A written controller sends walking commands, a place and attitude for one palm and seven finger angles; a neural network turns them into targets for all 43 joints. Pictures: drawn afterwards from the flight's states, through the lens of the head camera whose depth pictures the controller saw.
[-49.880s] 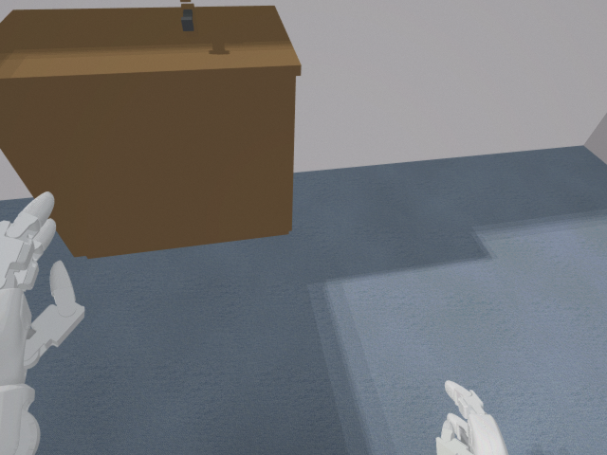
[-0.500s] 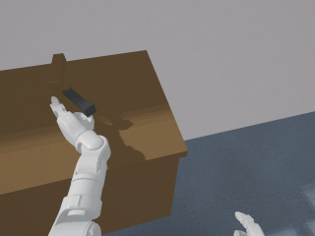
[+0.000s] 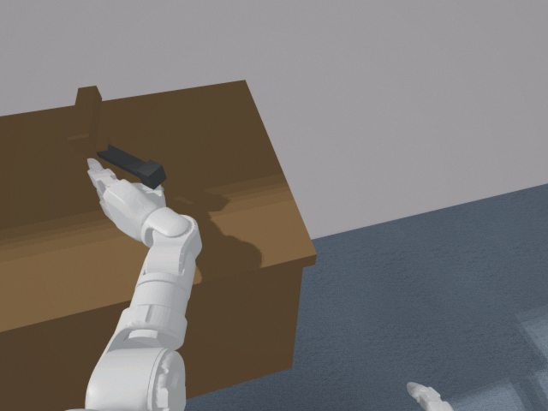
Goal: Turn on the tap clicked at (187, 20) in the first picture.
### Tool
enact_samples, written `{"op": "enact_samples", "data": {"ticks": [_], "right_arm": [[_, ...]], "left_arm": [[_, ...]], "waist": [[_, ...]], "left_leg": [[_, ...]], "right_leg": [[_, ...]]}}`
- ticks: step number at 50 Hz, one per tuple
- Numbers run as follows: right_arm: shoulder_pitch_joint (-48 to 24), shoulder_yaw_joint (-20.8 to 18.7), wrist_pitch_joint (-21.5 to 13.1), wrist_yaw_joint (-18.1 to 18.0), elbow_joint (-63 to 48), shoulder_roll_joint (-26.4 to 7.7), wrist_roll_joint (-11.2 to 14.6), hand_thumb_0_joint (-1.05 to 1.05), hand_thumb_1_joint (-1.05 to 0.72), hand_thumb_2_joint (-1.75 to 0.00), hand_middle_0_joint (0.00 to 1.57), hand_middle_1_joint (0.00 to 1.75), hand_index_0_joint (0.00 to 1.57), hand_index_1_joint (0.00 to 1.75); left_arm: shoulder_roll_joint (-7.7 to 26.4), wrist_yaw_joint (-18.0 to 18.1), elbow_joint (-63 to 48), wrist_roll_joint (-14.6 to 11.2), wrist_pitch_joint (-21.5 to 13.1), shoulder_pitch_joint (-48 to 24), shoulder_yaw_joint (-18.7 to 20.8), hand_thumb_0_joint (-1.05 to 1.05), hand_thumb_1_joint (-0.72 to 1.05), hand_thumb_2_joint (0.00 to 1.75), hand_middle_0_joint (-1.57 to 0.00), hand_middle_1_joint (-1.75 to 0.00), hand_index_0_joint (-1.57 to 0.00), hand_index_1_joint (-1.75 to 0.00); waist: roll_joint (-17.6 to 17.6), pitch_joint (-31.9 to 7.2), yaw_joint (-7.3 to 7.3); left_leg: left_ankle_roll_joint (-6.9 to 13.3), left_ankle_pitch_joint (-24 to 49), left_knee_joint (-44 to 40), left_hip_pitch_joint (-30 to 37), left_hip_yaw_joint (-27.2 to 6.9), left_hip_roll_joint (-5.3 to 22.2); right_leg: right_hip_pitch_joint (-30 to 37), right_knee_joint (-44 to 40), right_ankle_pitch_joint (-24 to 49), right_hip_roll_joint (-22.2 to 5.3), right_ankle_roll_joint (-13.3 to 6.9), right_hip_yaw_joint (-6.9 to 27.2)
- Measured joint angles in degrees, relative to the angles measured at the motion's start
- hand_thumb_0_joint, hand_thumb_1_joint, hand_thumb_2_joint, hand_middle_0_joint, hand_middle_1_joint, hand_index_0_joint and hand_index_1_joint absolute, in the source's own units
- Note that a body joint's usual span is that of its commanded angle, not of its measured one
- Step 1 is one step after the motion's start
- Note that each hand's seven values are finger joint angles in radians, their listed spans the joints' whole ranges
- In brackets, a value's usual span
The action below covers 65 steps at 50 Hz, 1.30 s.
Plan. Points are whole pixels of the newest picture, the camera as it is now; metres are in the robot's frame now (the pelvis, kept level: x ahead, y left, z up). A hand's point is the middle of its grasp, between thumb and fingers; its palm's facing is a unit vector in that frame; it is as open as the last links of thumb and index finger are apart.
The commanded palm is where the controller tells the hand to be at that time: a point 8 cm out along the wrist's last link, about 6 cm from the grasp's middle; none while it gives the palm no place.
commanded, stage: push the lever round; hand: left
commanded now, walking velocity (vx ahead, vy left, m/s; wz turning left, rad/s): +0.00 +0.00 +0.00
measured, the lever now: (152, 174) +0.42 +0.21 +0.13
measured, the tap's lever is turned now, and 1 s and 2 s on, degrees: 43 52 52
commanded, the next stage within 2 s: none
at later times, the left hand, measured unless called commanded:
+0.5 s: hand (167, 182) +0.43 +0.20 +0.10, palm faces +0.84 -0.53 -0.11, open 8.0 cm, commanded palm +0.40 +0.21 +0.11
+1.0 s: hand (169, 180) +0.44 +0.19 +0.10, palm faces +0.85 -0.51 -0.10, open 8.1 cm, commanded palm +0.42 +0.22 +0.11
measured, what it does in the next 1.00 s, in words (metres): stands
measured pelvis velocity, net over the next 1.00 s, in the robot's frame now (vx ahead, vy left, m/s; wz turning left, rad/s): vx -0.01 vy -0.01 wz -0.01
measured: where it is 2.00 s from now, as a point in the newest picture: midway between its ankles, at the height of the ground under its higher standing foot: outside the picture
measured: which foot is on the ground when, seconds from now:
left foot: down 0.00-1.00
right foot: down 0.00-1.00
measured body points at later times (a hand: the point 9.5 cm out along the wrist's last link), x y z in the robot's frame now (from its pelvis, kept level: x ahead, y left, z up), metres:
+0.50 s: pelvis +0.00 +0.00 +0.00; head +0.03 -0.01 +0.45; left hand +0.38 +0.22 +0.10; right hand +0.10 -0.26 -0.14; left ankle -0.01 +0.14 -0.72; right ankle +0.03 -0.08 -0.72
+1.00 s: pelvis -0.01 -0.01 +0.00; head +0.03 -0.02 +0.45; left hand +0.39 +0.22 +0.10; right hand +0.08 -0.27 -0.14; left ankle -0.01 +0.14 -0.72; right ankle +0.03 -0.08 -0.72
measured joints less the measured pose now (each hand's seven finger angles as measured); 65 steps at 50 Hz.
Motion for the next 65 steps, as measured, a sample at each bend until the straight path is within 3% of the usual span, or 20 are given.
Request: {"op": "enact_samples", "data": {"ticks": [10,28,65], "right_arm": [[1.6,-0.4,0.1,0.0,0.3,-0.5,-0.2,0.01,-0.90,-0.90,0.20,0.30,0.20,0.30],[2.6,-0.4,-0.2,0.4,0.5,-0.8,-0.4,0.01,-0.90,-0.90,0.20,0.30,0.20,0.30],[3.8,0.2,-0.4,-0.6,0.2,-1.7,0.3,0.00,-0.90,-0.90,0.20,0.30,0.20,0.30]], "left_arm": [[1.0,0.8,4.2,0.7,-2.4,-2.1,2.9,0.06,0.95,0.90,-0.07,-0.12,-0.15,-0.15],[2.1,2.4,10.3,1.7,-7.1,-5.7,5.3,0.04,0.93,0.90,-0.06,-0.12,-0.09,-0.14],[6.9,1.3,17.1,1.1,-10.0,-9.0,8.7,0.04,0.92,0.90,-0.06,-0.12,-0.07,-0.14]], "waist": [[0.2,-0.6,-1.43],[0.0,-0.6,-2.61],[-0.1,-0.6,-4.61]], "left_leg": [[0.0,0.1,-0.1,-0.7,0.5,0.3],[-0.1,0.2,0.4,-2.1,0.7,0.5],[0.0,0.6,1.2,-4.1,0.5,1.3]], "right_leg": [[-1.0,0.0,0.3,0.3,-0.1,0.5],[-2.4,0.5,0.4,0.5,-0.3,0.6],[-4.6,1.3,1.1,1.3,-1.4,0.2]]}}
